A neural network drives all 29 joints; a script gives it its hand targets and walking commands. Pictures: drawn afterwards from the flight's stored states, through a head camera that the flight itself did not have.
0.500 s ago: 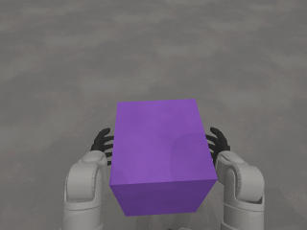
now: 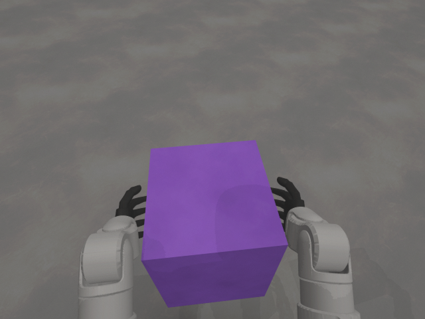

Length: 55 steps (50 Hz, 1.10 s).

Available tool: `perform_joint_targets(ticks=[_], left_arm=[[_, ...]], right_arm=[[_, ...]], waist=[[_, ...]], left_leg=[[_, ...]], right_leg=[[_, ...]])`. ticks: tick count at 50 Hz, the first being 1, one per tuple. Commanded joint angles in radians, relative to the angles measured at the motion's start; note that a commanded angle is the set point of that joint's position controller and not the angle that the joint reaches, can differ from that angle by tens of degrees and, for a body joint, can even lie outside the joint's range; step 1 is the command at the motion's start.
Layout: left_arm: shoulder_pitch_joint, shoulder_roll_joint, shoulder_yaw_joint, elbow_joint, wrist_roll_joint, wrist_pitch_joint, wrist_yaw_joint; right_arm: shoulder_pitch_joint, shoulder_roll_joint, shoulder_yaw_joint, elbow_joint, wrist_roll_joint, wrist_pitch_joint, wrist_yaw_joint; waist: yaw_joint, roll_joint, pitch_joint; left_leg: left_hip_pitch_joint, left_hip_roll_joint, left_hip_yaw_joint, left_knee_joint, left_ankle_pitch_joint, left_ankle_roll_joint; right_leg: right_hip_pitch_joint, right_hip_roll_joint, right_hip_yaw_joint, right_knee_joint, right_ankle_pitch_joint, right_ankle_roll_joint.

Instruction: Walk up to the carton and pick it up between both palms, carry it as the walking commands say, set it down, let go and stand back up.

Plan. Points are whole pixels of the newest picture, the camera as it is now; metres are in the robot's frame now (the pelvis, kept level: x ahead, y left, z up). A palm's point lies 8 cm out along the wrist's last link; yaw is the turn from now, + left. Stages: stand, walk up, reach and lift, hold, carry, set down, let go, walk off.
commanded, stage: carry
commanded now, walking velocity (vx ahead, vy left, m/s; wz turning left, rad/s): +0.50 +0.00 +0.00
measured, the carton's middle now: (210, 226) +0.29 +0.01 -0.02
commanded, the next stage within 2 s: none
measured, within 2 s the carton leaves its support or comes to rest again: neither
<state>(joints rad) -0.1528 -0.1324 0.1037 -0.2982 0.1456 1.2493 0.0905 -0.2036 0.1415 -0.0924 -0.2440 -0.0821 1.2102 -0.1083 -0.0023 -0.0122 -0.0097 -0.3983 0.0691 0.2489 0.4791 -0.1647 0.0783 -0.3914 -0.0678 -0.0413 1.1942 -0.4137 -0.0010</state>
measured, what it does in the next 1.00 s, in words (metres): walks ahead: right foot, then left foot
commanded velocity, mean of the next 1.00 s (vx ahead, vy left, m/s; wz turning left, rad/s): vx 0.50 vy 0.00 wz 0.00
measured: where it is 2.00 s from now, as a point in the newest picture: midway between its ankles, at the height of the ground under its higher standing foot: (200, 133)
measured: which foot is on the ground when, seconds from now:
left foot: down 0.00-0.42, up 0.44-0.88, down 0.90-1.00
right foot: up 0.00-0.36, down 0.38-0.94, up 0.96-1.00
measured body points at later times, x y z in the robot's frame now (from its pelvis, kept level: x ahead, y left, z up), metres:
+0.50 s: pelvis +0.35 -0.04 -0.01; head +0.38 -0.05 +0.44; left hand +0.62 +0.12 +0.05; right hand +0.64 -0.18 +0.04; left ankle +0.15 +0.07 -0.64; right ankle +0.42 -0.12 -0.74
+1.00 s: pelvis +0.69 +0.03 -0.01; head +0.71 +0.04 +0.44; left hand +0.96 +0.18 +0.03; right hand +0.98 -0.11 +0.05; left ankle +0.78 +0.10 -0.74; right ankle +0.48 -0.10 -0.65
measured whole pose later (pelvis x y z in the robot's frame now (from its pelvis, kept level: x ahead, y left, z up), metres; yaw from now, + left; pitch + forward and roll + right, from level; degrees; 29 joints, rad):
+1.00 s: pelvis +0.69 +0.03 -0.01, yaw +0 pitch +5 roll +0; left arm -0.18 -0.14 0.12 -0.28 0.15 1.25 0.08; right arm -0.23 0.15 -0.10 -0.23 -0.09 1.21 -0.11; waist -0.01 -0.02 -0.05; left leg -0.49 0.05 0.25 0.55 -0.15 0.11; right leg -0.22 -0.08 -0.06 1.05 -0.47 0.03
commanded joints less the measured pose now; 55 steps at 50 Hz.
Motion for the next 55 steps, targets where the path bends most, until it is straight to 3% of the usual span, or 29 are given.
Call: perform_joint_targets(ticks=[1,5,11,14,15,17,18,19,20,21,22,23,25,28,32,36,39,41,43,44,45,46,47,48,49,50,51,53,55], left_arm=[[-0.572,-1.001,-0.76,-0.26,-0.498,-0.093,-0.247],[-0.463,-0.951,-0.77,-0.258,-0.456,-0.085,-0.22],[-0.449,-0.918,-0.775,-0.186,-0.437,-0.045,-0.226],[-0.447,-0.893,-0.756,-0.136,-0.427,-0.029,-0.239],[-0.453,-0.876,-0.747,-0.141,-0.425,-0.026,-0.243],[-0.463,-0.878,-0.727,-0.112,-0.422,-0.023,-0.25],[-0.452,-0.883,-0.727,-0.12,-0.423,-0.025,-0.249],[-0.447,-0.877,-0.708,-0.115,-0.414,-0.026,-0.252],[-0.435,-0.859,-0.685,-0.093,-0.412,-0.02,-0.25],[-0.464,-0.886,-0.695,-0.102,-0.417,-0.028,-0.255],[-0.495,-0.919,-0.717,-0.151,-0.441,-0.037,-0.254],[-0.544,-0.956,-0.724,-0.203,-0.467,-0.05,-0.257],[-0.559,-0.974,-0.696,-0.229,-0.482,-0.074,-0.251],[-0.505,-0.973,-0.692,-0.227,-0.485,-0.078,-0.257],[-0.403,-0.913,-0.664,-0.159,-0.463,-0.061,-0.27],[-0.445,-0.889,-0.665,-0.149,-0.461,-0.042,-0.271],[-0.457,-0.89,-0.664,-0.122,-0.453,-0.028,-0.27],[-0.463,-0.886,-0.659,-0.115,-0.444,-0.02,-0.267],[-0.466,-0.877,-0.663,-0.1,-0.427,-0.015,-0.265],[-0.485,-0.872,-0.668,-0.086,-0.42,-0.015,-0.261],[-0.531,-0.886,-0.683,-0.091,-0.426,-0.017,-0.257],[-0.524,-0.9,-0.674,-0.04,-0.412,-0.016,-0.256],[-0.528,-0.915,-0.68,-0.103,-0.424,-0.03,-0.251],[-0.587,-0.95,-0.699,-0.166,-0.44,-0.05,-0.251],[-0.579,-0.985,-0.713,-0.142,-0.455,-0.064,-0.251],[-0.594,-1.011,-0.744,-0.196,-0.477,-0.078,-0.259],[-0.617,-1.03,-0.771,-0.25,-0.506,-0.09,-0.264],[-0.594,-1.023,-0.779,-0.301,-0.513,-0.105,-0.249],[-0.492,-0.986,-0.768,-0.292,-0.479,-0.103,-0.228]], right_arm=[[-0.465,1.016,0.729,-0.261,0.448,-0.036,0.277],[-0.308,0.952,0.68,-0.225,0.41,-0.025,0.286],[-0.326,0.9,0.672,-0.167,0.396,0.005,0.297],[-0.336,0.875,0.673,-0.146,0.379,0.017,0.292],[-0.324,0.869,0.679,-0.134,0.374,0.023,0.291],[-0.358,0.862,0.694,-0.13,0.375,0.031,0.287],[-0.39,0.867,0.708,-0.155,0.385,0.03,0.283],[-0.445,0.862,0.727,-0.192,0.391,0.033,0.278],[-0.431,0.866,0.737,-0.181,0.398,0.039,0.277],[-0.524,0.883,0.739,-0.235,0.412,0.032,0.269],[-0.525,0.905,0.742,-0.235,0.429,0.027,0.272],[-0.504,0.935,0.751,-0.227,0.439,0.013,0.275],[-0.503,0.977,0.761,-0.239,0.447,-0.011,0.275],[-0.452,0.981,0.751,-0.262,0.417,-0.025,0.25],[-0.396,0.951,0.751,-0.225,0.385,-0.011,0.235],[-0.369,0.943,0.735,-0.152,0.376,0.016,0.247],[-0.391,0.925,0.731,-0.132,0.38,0.032,0.257],[-0.375,0.911,0.722,-0.095,0.378,0.042,0.263],[-0.352,0.924,0.715,-0.051,0.381,0.045,0.271],[-0.386,0.924,0.717,-0.067,0.384,0.04,0.278],[-0.384,0.916,0.715,-0.067,0.391,0.036,0.281],[-0.414,0.904,0.71,-0.061,0.395,0.029,0.284],[-0.427,0.911,0.712,-0.1,0.417,0.017,0.281],[-0.4,0.984,0.72,-0.11,0.41,0.004,0.28],[-0.447,0.997,0.726,-0.155,0.423,-0.005,0.28],[-0.45,1.019,0.733,-0.197,0.426,-0.023,0.276],[-0.48,1.019,0.738,-0.25,0.436,-0.042,0.271],[-0.469,1.024,0.744,-0.298,0.446,-0.051,0.265],[-0.381,0.991,0.722,-0.293,0.435,-0.043,0.267]], waist=[[-0.007,0.129,-0.39],[-0.008,0.212,-0.38],[-0.016,0.226,-0.245],[-0.023,0.182,-0.183],[-0.019,0.2,-0.178],[0.005,0.145,-0.255],[0.028,0.049,-0.362],[0.049,-0.127,-0.465],[0.015,-0.277,-0.448],[0.024,-0.293,-0.513],[0.022,-0.181,-0.501],[0.029,-0.106,-0.468],[0.03,-0.048,-0.432],[0.03,-0.137,-0.458],[0.025,-0.198,-0.347],[0.027,-0.172,-0.209],[0.023,-0.133,-0.157],[0.022,-0.14,-0.152],[0.001,-0.118,-0.237],[-0.025,-0.049,-0.292],[-0.055,0.126,-0.411],[-0.024,0.343,-0.42],[-0.023,0.326,-0.488],[-0.024,0.182,-0.502],[-0.014,0.078,-0.453],[-0.012,0.047,-0.439],[-0.013,0.06,-0.426],[-0.01,0.091,-0.452],[-0.011,0.121,-0.465]], left_leg=[[0.46,0.254,-0.285,-0.269,0.091,-0.004],[0.571,0.209,-0.165,-0.273,0.37,0.007],[0.637,0.155,-0.101,-0.261,0.545,-0.007],[0.572,0.141,-0.052,-0.242,0.591,-0.016],[0.556,0.146,-0.05,-0.197,0.69,-0.026],[0.527,0.128,-0.006,0.014,0.766,-0.078],[0.372,0.081,-0.015,0.222,0.625,-0.1],[0.135,0.032,-0.044,0.474,0.236,-0.122],[-0.094,-0.059,-0.123,0.63,-0.369,-0.117],[-0.271,-0.047,-0.231,0.812,-0.395,-0.091],[-0.291,-0.022,-0.261,0.893,-0.338,-0.086],[-0.262,0.008,-0.276,0.824,-0.274,-0.086],[-0.203,0.036,-0.262,0.672,-0.159,-0.09],[-0.199,0.016,-0.204,0.58,-0.074,-0.1],[-0.271,0.036,-0.15,0.43,0.011,-0.128],[-0.281,0.021,-0.085,0.213,0.109,-0.144],[-0.241,-0.005,-0.029,0.108,0.13,-0.136],[-0.151,-0.048,0.013,0.033,0.162,-0.107],[0.066,-0.1,0.053,-0.065,0.211,-0.073],[0.273,-0.068,0.033,-0.098,0.236,-0.054],[0.579,0.121,-0.213,-0.072,0.281,0.017],[0.744,0.359,-0.622,-0.098,0.357,0.113],[0.835,0.414,-0.695,-0.116,0.378,0.219],[0.739,0.34,-0.578,-0.133,0.326,0.154],[0.632,0.295,-0.491,-0.15,0.27,0.069],[0.546,0.269,-0.45,-0.189,0.233,0.034],[0.498,0.269,-0.39,-0.222,0.181,0.016],[0.5,0.25,-0.315,-0.24,0.171,0.012],[0.577,0.246,-0.279,-0.249,0.26,0.025]], right_leg=[[-0.204,-0.068,0.004,-0.101,0.173,-0.014],[-0.297,-0.058,-0.071,-0.262,0.24,0.004],[-0.33,-0.007,-0.152,-0.536,0.341,0.012],[-0.226,0.03,-0.202,-0.655,0.381,0.011],[-0.167,0.054,-0.219,-0.706,0.387,0.002],[0.061,0.081,-0.231,-0.839,0.449,-0.018],[0.352,0.047,-0.181,-0.821,0.485,-0.037],[0.622,-0.147,0.074,-0.78,0.517,-0.092],[0.719,-0.309,0.366,-0.778,0.596,-0.153],[0.874,-0.387,0.472,-0.765,0.667,-0.247],[0.793,-0.349,0.401,-0.794,0.745,-0.234],[0.694,-0.301,0.257,-0.817,0.758,-0.184],[0.545,-0.252,0.151,-0.877,0.613,-0.114],[0.574,-0.228,0.037,-0.914,0.581,-0.111],[0.549,-0.21,-0.022,-0.977,0.611,-0.123],[0.523,-0.164,-0.09,-1.006,0.604,-0.112],[0.496,-0.172,-0.103,-1.005,0.649,-0.104],[0.487,-0.145,-0.154,-0.931,0.834,-0.08],[0.463,-0.107,-0.206,-0.702,0.939,-0.038],[0.33,-0.075,-0.22,-0.518,0.839,-0.015],[0.068,-0.015,-0.188,-0.22,0.569,0.026],[-0.226,0.119,-0.095,0.031,-0.11,0.046],[-0.328,0.053,0.059,0.215,-0.112,0.025],[-0.296,-0.018,0.093,0.229,-0.052,-0.003],[-0.28,-0.031,0.085,0.157,-0.001,-0.01],[-0.239,-0.052,0.081,0.062,0.075,-0.012],[-0.213,-0.076,0.047,-0.022,0.103,-0.01],[-0.18,-0.058,0.012,-0.095,0.127,-0.012],[-0.232,-0.052,-0.014,-0.158,0.161,-0.011]])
